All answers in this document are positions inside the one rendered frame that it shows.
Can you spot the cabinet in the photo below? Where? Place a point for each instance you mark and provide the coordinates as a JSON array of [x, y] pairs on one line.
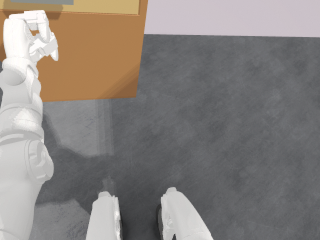
[[99, 54]]

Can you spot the drawer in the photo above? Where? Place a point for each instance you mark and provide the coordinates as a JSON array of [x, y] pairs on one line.
[[88, 6]]

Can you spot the robot left upper arm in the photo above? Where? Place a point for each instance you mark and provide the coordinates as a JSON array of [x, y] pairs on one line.
[[24, 167]]

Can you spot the robot left hand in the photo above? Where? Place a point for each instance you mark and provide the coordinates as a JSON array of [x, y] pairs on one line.
[[19, 42]]

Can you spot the robot left thigh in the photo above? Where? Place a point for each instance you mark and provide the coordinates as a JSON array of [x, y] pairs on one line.
[[104, 216]]

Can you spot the left robot forearm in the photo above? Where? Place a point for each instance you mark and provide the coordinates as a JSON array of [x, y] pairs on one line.
[[21, 111]]

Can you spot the right robot shin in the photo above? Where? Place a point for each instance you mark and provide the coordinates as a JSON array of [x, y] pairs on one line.
[[168, 228]]

